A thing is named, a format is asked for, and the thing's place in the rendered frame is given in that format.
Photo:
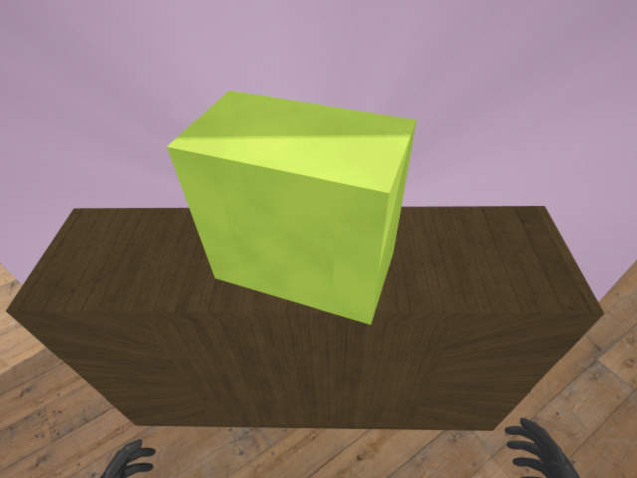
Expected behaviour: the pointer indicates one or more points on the left robot hand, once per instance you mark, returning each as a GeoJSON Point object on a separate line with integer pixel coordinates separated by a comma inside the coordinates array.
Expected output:
{"type": "Point", "coordinates": [130, 452]}

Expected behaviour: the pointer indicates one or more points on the carton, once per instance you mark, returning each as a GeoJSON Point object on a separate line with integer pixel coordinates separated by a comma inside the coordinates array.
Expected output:
{"type": "Point", "coordinates": [297, 200]}

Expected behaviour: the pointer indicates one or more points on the pedestal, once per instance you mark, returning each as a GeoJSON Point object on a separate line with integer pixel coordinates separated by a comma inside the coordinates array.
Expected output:
{"type": "Point", "coordinates": [479, 303]}

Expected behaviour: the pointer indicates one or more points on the right robot hand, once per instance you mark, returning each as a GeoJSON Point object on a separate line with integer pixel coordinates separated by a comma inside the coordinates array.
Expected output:
{"type": "Point", "coordinates": [553, 462]}

